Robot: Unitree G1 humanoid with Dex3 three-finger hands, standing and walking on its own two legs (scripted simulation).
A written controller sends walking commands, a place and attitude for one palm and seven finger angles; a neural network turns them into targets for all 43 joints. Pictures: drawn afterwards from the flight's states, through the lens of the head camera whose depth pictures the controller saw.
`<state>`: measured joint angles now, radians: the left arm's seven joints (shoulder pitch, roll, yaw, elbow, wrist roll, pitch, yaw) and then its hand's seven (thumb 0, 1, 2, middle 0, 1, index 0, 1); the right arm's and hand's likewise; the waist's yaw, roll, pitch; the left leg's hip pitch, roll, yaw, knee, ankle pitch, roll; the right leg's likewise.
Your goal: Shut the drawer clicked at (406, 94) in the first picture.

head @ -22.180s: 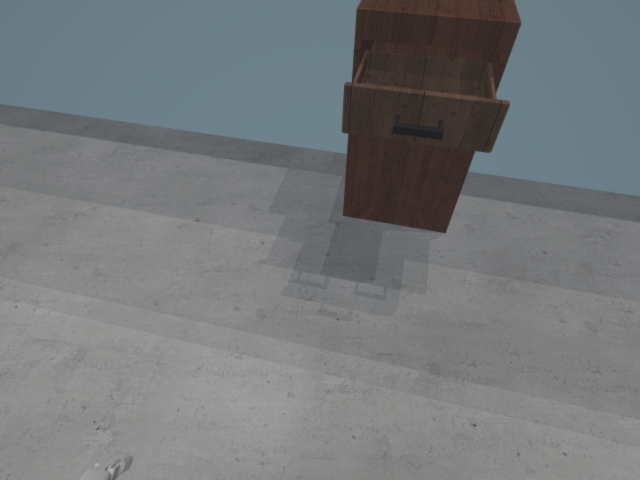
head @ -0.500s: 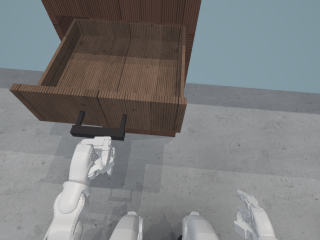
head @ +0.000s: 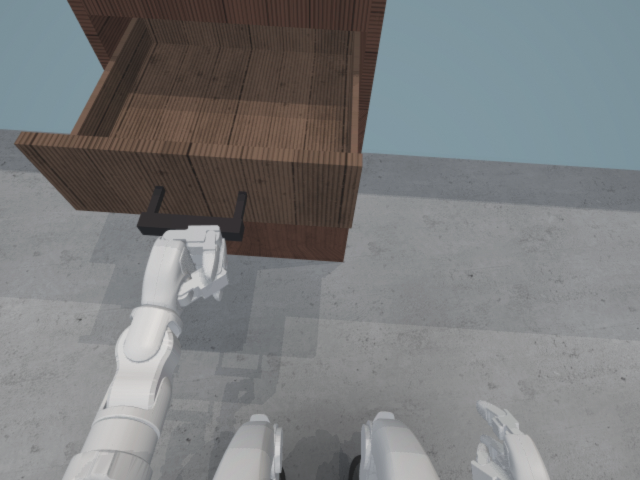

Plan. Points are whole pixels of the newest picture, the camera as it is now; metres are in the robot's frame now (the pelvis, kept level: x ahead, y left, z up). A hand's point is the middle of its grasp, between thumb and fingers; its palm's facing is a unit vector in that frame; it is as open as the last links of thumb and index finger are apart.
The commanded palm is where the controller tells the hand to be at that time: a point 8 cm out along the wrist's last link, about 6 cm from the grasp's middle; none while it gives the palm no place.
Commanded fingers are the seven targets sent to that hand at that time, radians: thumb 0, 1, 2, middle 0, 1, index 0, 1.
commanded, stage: push the drawer shut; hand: left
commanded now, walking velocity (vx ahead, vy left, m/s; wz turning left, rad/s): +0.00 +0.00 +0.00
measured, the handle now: (196, 212) +0.44 +0.17 +0.03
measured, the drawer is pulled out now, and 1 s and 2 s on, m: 0.26 0.12 0.01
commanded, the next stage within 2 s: none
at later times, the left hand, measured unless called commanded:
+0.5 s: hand (232, 227) +0.42 +0.12 +0.03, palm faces -0.09 -1.00 -0.05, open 3.4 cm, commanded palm +0.41 +0.17 +0.04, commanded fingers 0.00 0.90 0.90 -1.40 -1.60 -1.40 -1.60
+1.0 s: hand (244, 179) +0.50 +0.11 +0.03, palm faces -0.08 -1.00 -0.04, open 3.4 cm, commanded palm +0.48 +0.16 +0.04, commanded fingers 0.00 0.90 0.90 -1.40 -1.60 -1.40 -1.60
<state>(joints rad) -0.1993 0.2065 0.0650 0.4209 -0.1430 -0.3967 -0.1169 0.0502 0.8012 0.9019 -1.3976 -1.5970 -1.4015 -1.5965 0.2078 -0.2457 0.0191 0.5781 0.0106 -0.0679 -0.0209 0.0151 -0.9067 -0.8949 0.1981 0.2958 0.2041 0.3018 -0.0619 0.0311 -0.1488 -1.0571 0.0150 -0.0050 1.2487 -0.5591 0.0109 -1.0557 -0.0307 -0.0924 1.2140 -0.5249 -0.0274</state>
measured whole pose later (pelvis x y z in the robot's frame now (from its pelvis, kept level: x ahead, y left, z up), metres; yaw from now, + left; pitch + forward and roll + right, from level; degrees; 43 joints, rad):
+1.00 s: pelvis +0.00 +0.01 -0.01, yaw -2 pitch +27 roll -2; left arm -0.81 0.32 0.28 1.05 -0.06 -0.49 -0.11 0.06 0.82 0.90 -1.40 -1.60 -1.40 -1.60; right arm 0.31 -0.26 0.02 0.63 -0.03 0.01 0.02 0.01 -0.91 -0.89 0.20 0.30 0.20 0.30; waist -0.17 0.04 -0.14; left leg -1.18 0.03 0.02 1.27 -0.55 0.02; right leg -1.18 -0.02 -0.07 1.22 -0.50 -0.02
